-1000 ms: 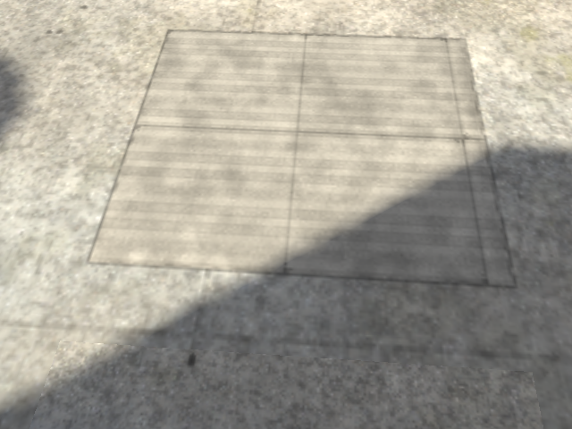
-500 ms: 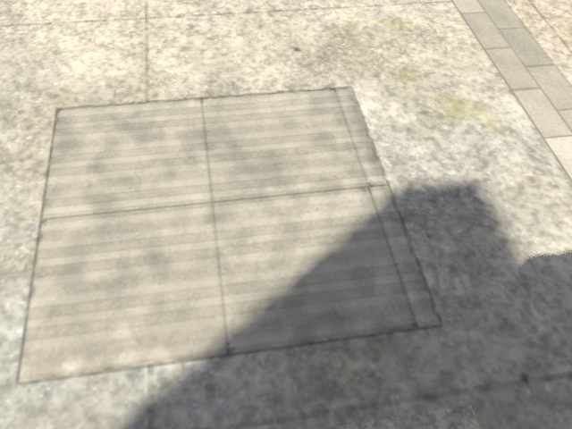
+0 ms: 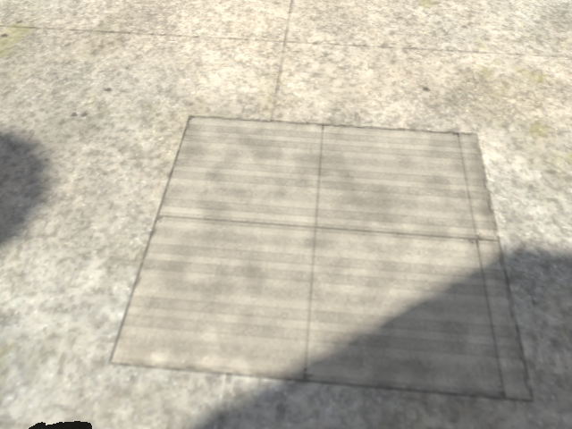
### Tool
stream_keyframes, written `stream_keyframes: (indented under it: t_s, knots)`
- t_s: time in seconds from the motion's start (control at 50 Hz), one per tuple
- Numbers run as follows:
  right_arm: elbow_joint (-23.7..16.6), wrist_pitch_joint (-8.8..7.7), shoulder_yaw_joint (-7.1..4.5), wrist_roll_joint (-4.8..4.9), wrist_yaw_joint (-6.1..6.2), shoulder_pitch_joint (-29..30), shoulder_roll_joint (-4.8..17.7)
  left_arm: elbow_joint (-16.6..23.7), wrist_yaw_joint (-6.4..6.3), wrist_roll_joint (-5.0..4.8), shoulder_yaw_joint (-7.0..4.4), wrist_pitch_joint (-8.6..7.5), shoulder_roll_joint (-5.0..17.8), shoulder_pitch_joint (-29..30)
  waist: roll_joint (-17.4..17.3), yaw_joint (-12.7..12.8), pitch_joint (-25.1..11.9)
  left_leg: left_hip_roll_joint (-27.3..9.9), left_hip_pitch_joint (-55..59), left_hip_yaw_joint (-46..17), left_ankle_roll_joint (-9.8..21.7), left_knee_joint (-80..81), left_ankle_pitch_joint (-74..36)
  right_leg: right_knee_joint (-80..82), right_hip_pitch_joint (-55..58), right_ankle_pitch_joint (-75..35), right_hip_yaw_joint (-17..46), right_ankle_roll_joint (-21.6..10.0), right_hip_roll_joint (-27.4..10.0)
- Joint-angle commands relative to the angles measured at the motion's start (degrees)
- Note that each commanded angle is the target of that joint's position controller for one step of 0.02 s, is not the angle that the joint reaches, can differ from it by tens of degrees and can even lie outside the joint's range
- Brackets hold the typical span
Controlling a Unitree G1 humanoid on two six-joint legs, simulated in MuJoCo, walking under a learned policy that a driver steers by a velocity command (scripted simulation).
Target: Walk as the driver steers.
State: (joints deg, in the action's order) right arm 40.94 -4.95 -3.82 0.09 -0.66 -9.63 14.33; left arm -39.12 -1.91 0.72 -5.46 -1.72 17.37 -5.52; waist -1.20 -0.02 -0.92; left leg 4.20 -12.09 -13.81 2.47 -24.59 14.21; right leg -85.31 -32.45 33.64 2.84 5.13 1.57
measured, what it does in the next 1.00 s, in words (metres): climbs: right foot, then left foot 0.21 m higher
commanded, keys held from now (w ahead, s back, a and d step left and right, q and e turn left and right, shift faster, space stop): w+q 0.16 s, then w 0.66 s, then w+e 0.18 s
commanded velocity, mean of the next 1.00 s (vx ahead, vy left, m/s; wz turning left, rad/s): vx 0.40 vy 0.00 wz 0.18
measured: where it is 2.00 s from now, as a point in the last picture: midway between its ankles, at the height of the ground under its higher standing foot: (346, 241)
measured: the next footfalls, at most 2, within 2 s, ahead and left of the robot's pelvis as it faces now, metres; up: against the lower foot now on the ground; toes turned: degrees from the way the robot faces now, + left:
right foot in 0.18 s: -0.01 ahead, -0.22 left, +0.00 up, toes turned +12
left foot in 0.66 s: +0.27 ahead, +0.05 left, +0.21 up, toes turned +15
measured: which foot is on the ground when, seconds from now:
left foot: down 0.00-0.22, up 0.24-0.64, down 0.66-1.00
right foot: up 0.00-0.16, down 0.18-0.70, up 0.72-1.00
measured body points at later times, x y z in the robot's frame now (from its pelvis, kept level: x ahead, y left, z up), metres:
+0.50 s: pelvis +0.06 -0.10 -0.01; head +0.08 -0.12 +0.44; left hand -0.19 -0.01 -0.11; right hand +0.31 -0.18 -0.10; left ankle +0.11 +0.05 -0.39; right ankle -0.05 -0.23 -0.75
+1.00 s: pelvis +0.29 -0.04 +0.20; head +0.28 -0.05 +0.65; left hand +0.45 +0.21 +0.12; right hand +0.30 -0.27 +0.04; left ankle +0.23 +0.04 -0.54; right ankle +0.44 -0.19 -0.37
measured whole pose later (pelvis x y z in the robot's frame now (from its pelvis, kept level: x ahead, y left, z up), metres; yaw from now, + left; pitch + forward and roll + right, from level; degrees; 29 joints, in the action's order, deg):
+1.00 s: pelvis +0.29 -0.04 +0.20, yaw +5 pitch +3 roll +2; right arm 59.4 -7.5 1.1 -4.9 -0.8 -23.9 10.1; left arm -44.4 7.4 3.5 -1.8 -4.4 13.4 -5.7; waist 0.9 -0.3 -5.6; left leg 1.1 -10.5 10.6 2.5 -25.0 17.9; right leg -82.9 -60.1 -3.1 5.6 -8.9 -4.8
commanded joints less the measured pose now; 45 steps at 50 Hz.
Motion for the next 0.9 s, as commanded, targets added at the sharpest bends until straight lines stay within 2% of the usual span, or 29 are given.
stream_keyframes:
  t_s: [0.02,0.06,0.08,0.12,0.16,0.18,0.2,0.22,0.24,0.26,0.28,0.3,0.32,0.38,0.44,0.5,0.54,0.58,0.6,0.62,0.66,0.7,0.72,0.74,0.76,0.78,0.82,0.86,0.9]
  knots:
    - [-0.07,-1.09,-2.53,-0.88,1.67,-8.95,9.34,9.11,0.90,0.42,1.75,-1.02,0.34,3.18,-6.73,-3.08,-1.73,-18.18,14.16,-17.11,14.09,2.20,-28.43,-14.13,-20.94,8.14,4.20,-3.79,-1.05]
    - [-1.26,-0.96,-1.47,-0.90,1.77,-5.33,7.58,10.09,1.47,1.90,2.20,-2.17,0.22,0.76,-4.98,-2.18,-1.44,-14.20,5.99,-15.22,12.26,5.30,-11.42,-14.81,-20.04,8.27,1.15,-5.43,-0.97]
    - [-3.69,-0.50,-2.54,-1.02,2.08,0.09,11.53,11.95,2.18,2.17,3.08,-2.05,-0.48,-0.51,-5.13,1.57,-2.58,-11.48,-3.62,-12.67,10.88,8.44,-11.67,-4.79,-7.78,8.54,1.16,-6.69,-1.63]
    - [-11.18,0.40,-3.21,-1.66,1.55,18.03,14.07,7.93,3.72,2.56,1.27,-2.16,2.37,-17.16,-1.69,12.09,-5.51,-7.70,-17.63,-10.67,9.48,10.47,-20.94,22.84,20.56,-2.70,0.44,-6.86,-2.47]
    - [-18.82,1.68,-1.53,-2.48,2.51,31.25,13.79,-2.30,6.68,0.62,0.33,-0.20,1.78,-36.25,-0.95,18.99,-2.16,-5.24,-15.39,-9.59,11.33,2.87,-28.92,51.61,32.93,-24.05,-4.21,-2.85,0.55]
    - [-18.63,2.00,-0.58,-1.67,3.33,26.14,9.30,-7.52,8.77,0.94,1.24,1.11,1.17,-39.53,1.94,14.92,-1.34,-1.45,-10.85,-7.05,10.76,-5.92,-30.15,64.52,34.79,-33.67,-3.38,-2.45,0.30]
    - [-13.34,1.42,-0.03,-0.35,1.58,6.49,3.57,-3.23,9.66,1.05,1.58,1.75,4.23,-28.38,3.74,0.30,-6.44,4.30,-18.45,-3.17,9.09,-13.44,-28.03,63.17,44.20,-48.18,7.58,-8.86,-4.72]
    - [-11.17,2.56,0.90,2.05,0.49,3.84,3.16,-1.75,9.93,2.01,0.23,2.28,10.13,-26.34,11.64,1.99,-6.97,4.53,-19.22,0.43,6.72,-26.54,-11.79,54.71,38.75,-82.69,15.02,-17.31,-15.21]
    - [-6.98,3.85,0.65,-0.32,-1.33,-6.70,3.65,-0.18,10.61,3.23,0.22,3.26,11.03,-26.35,22.97,-1.52,-12.85,6.98,-25.70,2.08,2.24,-57.19,9.75,54.67,36.68,-89.41,26.70,-27.56,-26.12]
    - [-3.83,4.55,-0.62,-2.01,-3.89,-9.78,7.07,-0.15,10.25,3.57,1.57,3.68,7.75,-24.96,20.24,-1.31,-10.20,6.00,-36.62,2.41,1.95,-85.85,7.58,60.05,30.91,-57.80,34.01,-29.80,-28.35]
    - [-6.70,3.52,-0.18,-1.81,-4.75,1.54,5.22,-4.26,9.92,4.15,3.45,4.11,3.83,-28.60,19.93,2.74,-2.54,7.31,-53.31,3.96,4.28,-107.35,3.76,61.63,29.56,-26.81,29.44,-25.91,-21.30]
    - [-9.31,2.28,2.20,-2.05,-4.56,11.81,2.58,-6.05,8.74,6.09,5.73,4.04,-1.03,-31.87,7.69,7.50,-2.53,8.00,-65.44,2.63,5.46,-110.60,-1.47,64.33,33.93,-14.82,30.42,-25.06,-18.98]
    - [-9.70,1.10,3.74,-2.17,-3.88,14.37,0.06,-7.13,7.96,6.59,6.66,2.99,-3.03,-33.76,3.76,8.10,2.47,7.49,-73.34,0.68,6.55,-110.58,-4.45,65.21,38.72,-14.49,30.89,-24.06,-17.73]
    - [-8.04,0.83,5.96,-0.84,-2.89,11.73,-3.27,-14.54,6.16,7.89,7.75,0.84,-6.23,-37.67,3.67,5.99,5.78,2.64,-81.93,0.52,9.92,-115.35,-0.75,66.90,40.14,-16.32,26.62,-22.65,-18.08]
    - [-7.83,2.25,7.93,-1.69,-4.15,11.69,-3.05,-18.04,5.47,8.02,8.74,-1.16,-5.68,-33.79,6.15,3.22,7.15,-3.51,-84.28,6.90,10.65,-112.76,0.40,72.16,29.12,-18.95,18.85,-22.32,-17.20]
    - [-14.88,4.44,9.18,-3.03,-6.39,29.17,-2.39,-23.09,4.03,7.44,9.63,-3.12,-5.18,-41.31,7.79,6.27,3.72,-10.61,-70.91,21.21,8.27,-85.37,-11.21,77.61,16.20,-22.38,10.56,-18.55,-11.88]
    - [-18.36,5.94,10.40,-3.03,-6.71,39.96,-4.48,-26.83,4.98,5.88,10.28,-2.87,-5.41,-48.89,13.15,10.01,5.50,-10.67,-65.34,23.48,7.64,-79.99,2.30,86.69,12.66,-30.17,12.72,-20.04,-17.15]
    - [-16.22,6.86,10.83,-3.04,-7.82,31.49,-5.86,-24.29,6.88,3.74,9.65,-4.01,-0.93,-40.25,15.49,3.01,0.68,-5.69,-46.56,29.16,9.08,-70.52,9.60,85.58,13.39,-75.64,4.35,-20.58,-17.91]
    - [-18.33,7.94,10.39,-2.94,-8.04,33.46,-5.37,-26.60,8.10,5.40,9.35,-4.56,1.47,-43.16,20.16,1.33,-1.83,-3.09,-42.91,31.02,8.48,-66.43,13.32,83.41,21.28,-100.36,1.93,-21.70,-18.69]
    - [-18.04,8.40,10.02,-2.13,-8.17,31.69,-4.76,-28.37,9.38,4.67,7.98,-4.67,4.25,-45.93,22.59,0.53,-3.01,-0.44,-41.40,31.56,8.38,-58.39,21.56,78.52,30.83,-123.14,1.01,-21.95,-20.16]
    - [-14.01,8.21,9.29,-2.34,-6.86,21.91,-3.67,-27.52,8.97,3.87,4.81,-4.10,8.10,-43.91,21.49,-2.09,-9.48,1.61,-31.52,29.02,9.96,-43.53,21.22,67.80,42.13,-141.71,-0.71,-17.74,-21.15]
    - [-2.70,7.48,6.24,-1.05,-4.65,-4.81,1.68,-23.80,9.49,7.69,4.04,-3.93,5.24,-40.07,5.87,-10.15,-21.01,-3.79,6.40,2.36,16.21,-33.27,16.64,43.18,8.48,-122.31,6.75,-17.01,-15.76]
    - [3.48,6.83,4.04,-4.19,-3.07,-17.46,5.44,-22.42,10.60,7.16,4.43,-3.32,-1.65,-32.50,-11.38,-14.55,-18.34,-12.75,8.92,-19.87,21.03,-16.10,17.92,15.17,-6.88,-48.36,9.52,-14.12,-4.68]
    - [4.61,4.41,3.12,-5.18,-1.80,-21.88,5.96,-20.90,11.37,3.65,3.49,-3.23,-2.01,-23.95,-10.06,-14.25,-12.61,-19.81,-5.49,-37.74,22.31,-3.51,30.01,-24.64,-13.62,-34.65,16.19,-14.00,0.30]
    - [7.07,1.45,3.09,-3.79,-1.49,-15.67,6.35,-18.39,11.10,2.92,3.14,-4.02,-4.35,-18.75,-1.25,-9.09,-2.69,-20.93,-14.06,-36.21,19.86,-2.94,31.80,-37.93,-21.09,-34.97,17.90,-14.83,-0.27]
    - [10.48,-0.58,3.75,-1.39,-2.61,-11.26,1.70,-13.56,9.74,3.70,4.02,-3.97,-5.84,-14.77,-0.33,-3.90,-0.07,-20.35,-14.55,-30.58,18.56,-1.17,31.42,-37.72,-26.50,-34.20,16.25,-16.59,-0.46]
    - [14.40,-2.68,5.91,-2.97,-3.83,-2.53,-6.98,-8.77,7.74,6.10,4.86,-1.70,-6.31,-12.98,7.80,4.42,-1.78,-17.22,-14.17,-11.78,13.48,-0.03,21.04,-27.33,-29.06,-36.48,13.01,-19.28,-2.30]
    - [13.21,-3.98,5.55,-2.27,-2.38,2.90,-7.88,-8.25,8.00,5.27,5.48,1.09,-7.97,-14.49,2.10,8.68,0.71,-15.75,-16.36,2.61,9.72,4.95,10.22,-24.70,-27.30,-27.92,7.66,-18.12,-5.13]
    - [10.59,-5.77,5.74,-3.26,-0.99,7.32,-7.99,-7.65,8.60,3.84,4.31,-0.37,-4.98,-12.51,0.41,10.38,2.27,-11.82,-24.42,14.81,7.04,10.40,0.01,-16.23,-18.45,-30.77,4.10,-17.29,-6.15]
